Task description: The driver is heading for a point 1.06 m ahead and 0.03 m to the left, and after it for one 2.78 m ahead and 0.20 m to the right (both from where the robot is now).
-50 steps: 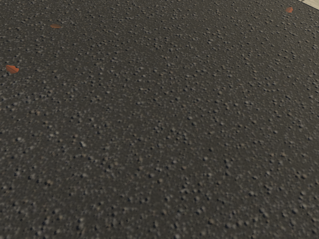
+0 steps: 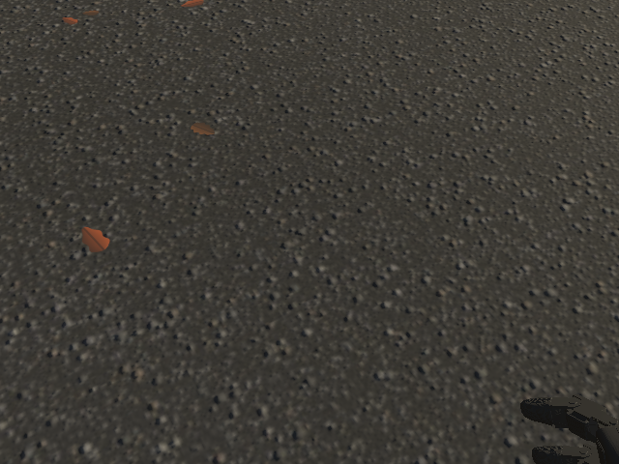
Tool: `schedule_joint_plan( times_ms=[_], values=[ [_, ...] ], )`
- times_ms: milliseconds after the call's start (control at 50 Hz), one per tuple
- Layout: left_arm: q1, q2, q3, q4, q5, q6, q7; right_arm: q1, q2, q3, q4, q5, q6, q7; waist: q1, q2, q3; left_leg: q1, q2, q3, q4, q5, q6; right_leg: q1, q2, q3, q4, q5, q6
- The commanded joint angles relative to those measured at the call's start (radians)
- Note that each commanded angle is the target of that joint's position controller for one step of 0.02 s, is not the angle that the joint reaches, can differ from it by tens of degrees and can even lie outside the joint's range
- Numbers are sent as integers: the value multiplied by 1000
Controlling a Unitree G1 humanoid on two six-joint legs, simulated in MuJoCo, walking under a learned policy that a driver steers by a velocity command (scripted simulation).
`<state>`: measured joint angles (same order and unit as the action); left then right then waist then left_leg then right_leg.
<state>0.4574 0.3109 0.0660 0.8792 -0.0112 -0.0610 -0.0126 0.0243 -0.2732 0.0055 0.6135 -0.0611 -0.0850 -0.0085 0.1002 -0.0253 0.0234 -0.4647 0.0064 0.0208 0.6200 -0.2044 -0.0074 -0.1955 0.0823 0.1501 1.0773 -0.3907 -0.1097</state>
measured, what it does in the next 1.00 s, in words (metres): walks ahead: right foot, then left foot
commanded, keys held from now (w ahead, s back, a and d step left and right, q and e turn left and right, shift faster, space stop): w+e+shift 0.18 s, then w+shift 0.04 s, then w+q+shift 0.68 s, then q+shift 0.04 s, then e+shift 0.06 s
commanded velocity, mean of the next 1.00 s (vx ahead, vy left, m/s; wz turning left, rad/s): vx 0.97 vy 0.00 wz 0.16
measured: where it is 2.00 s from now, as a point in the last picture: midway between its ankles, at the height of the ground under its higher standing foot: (372, 162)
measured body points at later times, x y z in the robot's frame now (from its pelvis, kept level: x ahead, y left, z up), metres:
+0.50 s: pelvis +0.45 -0.08 +0.01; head +0.48 -0.09 +0.46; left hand +0.62 +0.15 -0.11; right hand +0.41 -0.33 -0.13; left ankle +0.37 +0.11 -0.60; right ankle +0.46 -0.14 -0.72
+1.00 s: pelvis +0.92 -0.08 +0.01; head +0.94 -0.09 +0.46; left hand +1.11 +0.16 -0.06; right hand +0.95 -0.37 -0.13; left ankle +0.91 -0.09 -0.72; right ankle +0.98 -0.27 -0.63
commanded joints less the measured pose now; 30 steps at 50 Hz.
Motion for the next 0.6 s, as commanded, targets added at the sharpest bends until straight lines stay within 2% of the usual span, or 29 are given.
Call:
schedule_joint_plan(
  times_ms=[20,40,60,100,140,180,220,240,260,300,320,340,360,380,400,420,440,460,480,500,520,540,560,600],
  values=[
    [-147,77,5,-129,27,1,-15,276,-125,-68,39,-2,6,-10,-181,72,-88,555,363,-500,-366,-361,150,-586,-136,-63,256,108,-4],
    [-188,59,4,-141,40,14,-28,285,-110,-63,63,-1,0,-10,-163,72,-38,483,320,-387,-388,-244,134,-575,-159,-64,234,108,0],
    [-189,35,-2,-155,44,30,-40,298,-103,-61,87,8,-10,-7,-139,117,-9,441,315,-314,-404,-182,128,-574,-176,-68,223,105,9],
    [-264,7,-13,-197,45,55,-54,323,-70,-55,129,34,-29,7,-121,119,38,417,298,-185,-440,-29,107,-629,-203,-80,215,124,13],
    [-335,2,-24,-246,47,60,-68,313,-65,-54,148,40,-41,13,-97,108,52,397,276,-47,-467,146,90,-653,-206,-105,180,215,14],
    [-397,10,-33,-284,42,58,-79,276,-75,-56,158,37,-51,10,-69,106,81,349,227,95,-495,272,69,-611,-195,-143,58,321,12],
    [-479,9,-48,-312,46,52,-94,303,-96,-57,181,34,-56,8,-77,53,128,295,192,186,-552,367,63,-491,-162,-216,-169,402,-9],
    [-511,-6,-58,-316,50,45,-97,352,-110,-56,202,35,-58,9,-93,34,140,278,199,196,-585,468,73,-399,-130,-250,-262,422,-28],
    [-513,-9,-63,-306,51,38,-94,396,-134,-56,223,35,-57,9,-96,33,134,303,213,194,-585,679,88,-313,-81,-277,-308,427,-45],
    [-434,52,-47,-269,59,32,-74,417,-229,-70,241,37,-37,-2,-30,95,58,434,244,191,-418,1128,111,-176,9,-303,-363,299,-64],
    [-302,90,-31,-233,68,29,-60,411,-268,-74,250,35,-21,-9,50,120,-27,443,262,179,-215,1241,121,-12,33,-279,-390,224,-80],
    [-93,126,-11,-165,68,28,-40,381,-282,-74,253,37,-6,-14,159,126,-126,386,253,162,48,1204,124,222,14,-221,-476,230,-101],
    [40,203,18,-118,83,30,-15,393,-234,-65,247,36,-1,-8,186,96,-227,207,177,126,406,761,118,474,-107,-100,-466,102,-103],
    [-23,298,36,-142,111,17,0,559,-38,-26,202,70,-3,19,0,-199,-375,-162,15,22,856,-337,91,739,-490,400,-515,-14,-160],
    [0,267,42,-163,78,14,3,422,-160,-53,170,88,-10,3,89,-29,-454,-216,-10,-145,933,-231,117,654,-505,579,-690,-58,-130],
    [-60,223,32,-121,72,2,9,336,-156,-59,148,93,-11,2,30,-9,-218,-271,35,-125,872,-103,116,465,-457,408,-745,1,-103],
    [-121,161,19,-112,66,-11,5,343,-124,-49,164,82,-7,8,-26,25,-77,-246,82,-102,782,-50,111,289,-422,286,-786,84,-88],
    [-175,115,8,-106,67,-22,2,349,-104,-49,195,69,11,18,-67,43,-14,-196,110,-107,734,-29,107,177,-358,157,-822,135,-47],
    [-178,90,0,-104,57,-31,6,417,-80,-46,213,58,32,29,-107,-22,-17,-127,121,-102,710,-12,94,96,-357,90,-855,150,-40],
    [-166,49,-9,-89,48,-43,1,420,-63,-47,230,52,51,38,-120,-19,-1,-109,140,-105,692,-9,90,56,-334,36,-888,160,-25],
    [-158,35,-12,-72,34,-56,-1,395,-49,-50,225,49,64,45,-131,-17,34,-141,145,-100,672,1,87,44,-317,-27,-916,200,-9],
    [-160,39,-9,-62,26,-67,-3,344,-38,-49,211,46,73,52,-135,-17,60,-191,153,-88,652,28,82,46,-307,-87,-947,246,5],
    [-152,30,-11,-53,23,-75,-4,275,-33,-50,185,46,76,57,-127,-16,92,-229,153,-66,610,79,81,42,-284,-168,-965,345,29],
    [-147,6,-19,-38,28,-85,-5,182,-8,-40,148,56,70,64,-126,-45,117,-236,125,2,491,199,87,30,-216,-312,-976,552,57]
  ],
)
Keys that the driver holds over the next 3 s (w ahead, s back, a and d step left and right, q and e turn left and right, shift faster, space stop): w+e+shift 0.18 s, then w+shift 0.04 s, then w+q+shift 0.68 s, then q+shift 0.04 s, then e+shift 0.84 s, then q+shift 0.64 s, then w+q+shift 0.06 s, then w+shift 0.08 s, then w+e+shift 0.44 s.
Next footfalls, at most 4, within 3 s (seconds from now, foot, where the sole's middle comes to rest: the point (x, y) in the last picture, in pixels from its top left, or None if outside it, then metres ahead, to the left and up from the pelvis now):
0.36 right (421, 450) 0.50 -0.15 -0.76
0.80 left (391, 268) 0.95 -0.08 -0.76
1.22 right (395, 161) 1.34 -0.09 -0.76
1.94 left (349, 145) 1.39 0.05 -0.76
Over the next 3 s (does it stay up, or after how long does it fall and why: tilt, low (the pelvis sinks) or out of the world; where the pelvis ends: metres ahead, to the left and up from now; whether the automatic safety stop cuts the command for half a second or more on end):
stays up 1.55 0.05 0.02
